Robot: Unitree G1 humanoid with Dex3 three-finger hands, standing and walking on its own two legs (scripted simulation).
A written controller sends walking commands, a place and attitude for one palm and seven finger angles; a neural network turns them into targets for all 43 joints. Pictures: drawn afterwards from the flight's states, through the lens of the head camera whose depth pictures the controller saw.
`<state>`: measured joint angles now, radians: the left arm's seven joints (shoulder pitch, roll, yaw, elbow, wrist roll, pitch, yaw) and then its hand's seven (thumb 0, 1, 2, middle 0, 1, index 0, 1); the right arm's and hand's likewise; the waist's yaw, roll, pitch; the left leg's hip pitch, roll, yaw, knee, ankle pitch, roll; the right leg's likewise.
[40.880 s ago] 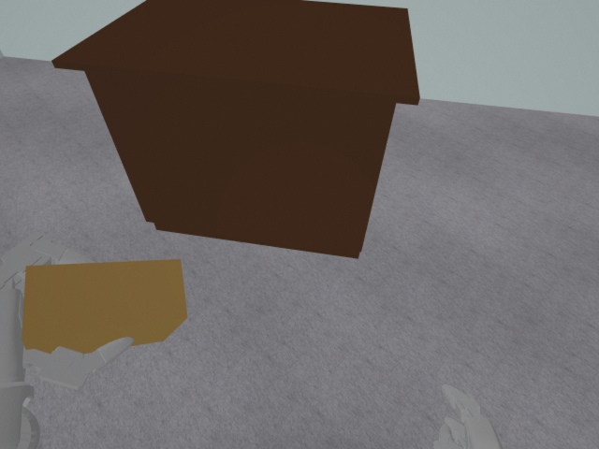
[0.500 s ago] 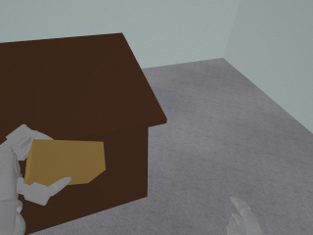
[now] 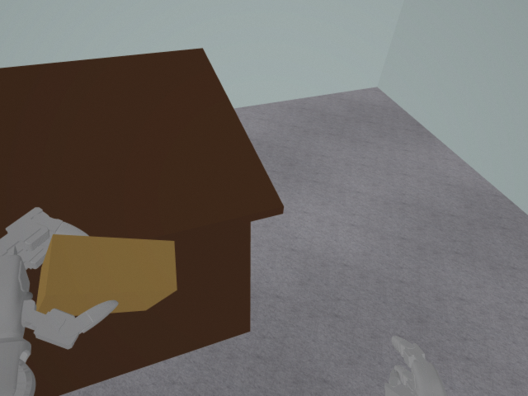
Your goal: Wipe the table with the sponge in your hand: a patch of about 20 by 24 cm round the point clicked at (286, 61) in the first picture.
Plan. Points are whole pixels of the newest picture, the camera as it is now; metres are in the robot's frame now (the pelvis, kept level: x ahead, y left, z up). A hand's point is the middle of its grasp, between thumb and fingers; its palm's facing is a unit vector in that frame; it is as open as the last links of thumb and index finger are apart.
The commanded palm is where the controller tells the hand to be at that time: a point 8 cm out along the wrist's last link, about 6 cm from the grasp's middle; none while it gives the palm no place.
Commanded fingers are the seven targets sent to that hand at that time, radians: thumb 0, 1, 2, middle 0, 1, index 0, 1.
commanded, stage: come to a stop and stand still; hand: left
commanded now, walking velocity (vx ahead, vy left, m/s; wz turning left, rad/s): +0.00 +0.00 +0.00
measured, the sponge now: (126, 278) +0.23 +0.20 +0.11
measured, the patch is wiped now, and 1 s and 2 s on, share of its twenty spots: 1.00 1.00 1.00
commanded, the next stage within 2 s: step back with the hand held close in 1.26 s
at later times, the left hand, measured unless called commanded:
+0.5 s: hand (105, 258) +0.25 +0.22 +0.13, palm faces +0.27 -0.86 -0.43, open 10.2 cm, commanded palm +0.18 +0.27 +0.18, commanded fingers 0.00 0.10 1.30 -1.20 -1.60 -1.20 -1.60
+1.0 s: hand (59, 252) +0.24 +0.27 +0.15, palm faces +0.38 -0.86 -0.35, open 10.2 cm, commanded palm +0.18 +0.30 +0.18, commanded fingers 0.00 0.10 1.30 -1.20 -1.60 -1.20 -1.60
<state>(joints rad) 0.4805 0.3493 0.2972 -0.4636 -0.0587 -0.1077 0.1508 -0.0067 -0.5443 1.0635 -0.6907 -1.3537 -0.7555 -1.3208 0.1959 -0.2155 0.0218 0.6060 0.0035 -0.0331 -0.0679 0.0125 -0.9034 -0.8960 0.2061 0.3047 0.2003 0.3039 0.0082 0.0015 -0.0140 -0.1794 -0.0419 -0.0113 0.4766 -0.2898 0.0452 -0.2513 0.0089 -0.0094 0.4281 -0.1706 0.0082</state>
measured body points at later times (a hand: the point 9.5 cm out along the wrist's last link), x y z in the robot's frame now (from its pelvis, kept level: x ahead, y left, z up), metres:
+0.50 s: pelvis +0.01 -0.01 +0.00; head +0.05 +0.00 +0.45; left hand +0.23 +0.27 +0.16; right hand +0.17 -0.25 -0.09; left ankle -0.02 +0.09 -0.74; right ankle +0.04 -0.12 -0.74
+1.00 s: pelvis +0.01 +0.02 +0.00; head +0.03 +0.04 +0.45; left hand +0.21 +0.31 +0.17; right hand +0.20 -0.20 -0.06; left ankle -0.02 +0.09 -0.74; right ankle +0.04 -0.12 -0.74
